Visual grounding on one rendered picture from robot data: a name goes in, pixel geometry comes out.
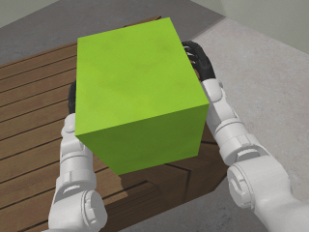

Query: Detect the left robot hand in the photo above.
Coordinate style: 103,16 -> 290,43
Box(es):
68,80 -> 76,115

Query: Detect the robot right upper arm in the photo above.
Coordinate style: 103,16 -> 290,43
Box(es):
227,155 -> 309,232

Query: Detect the robot left upper arm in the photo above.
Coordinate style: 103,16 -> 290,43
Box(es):
41,189 -> 108,232

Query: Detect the left robot forearm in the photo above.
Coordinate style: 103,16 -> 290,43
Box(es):
48,113 -> 97,229

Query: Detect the carton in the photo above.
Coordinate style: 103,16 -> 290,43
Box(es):
74,17 -> 210,175

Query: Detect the right robot forearm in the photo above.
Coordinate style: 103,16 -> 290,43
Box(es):
200,78 -> 293,192

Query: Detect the pedestal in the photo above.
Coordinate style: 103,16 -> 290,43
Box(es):
0,15 -> 231,232

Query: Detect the right robot hand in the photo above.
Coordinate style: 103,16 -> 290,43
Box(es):
182,41 -> 216,82

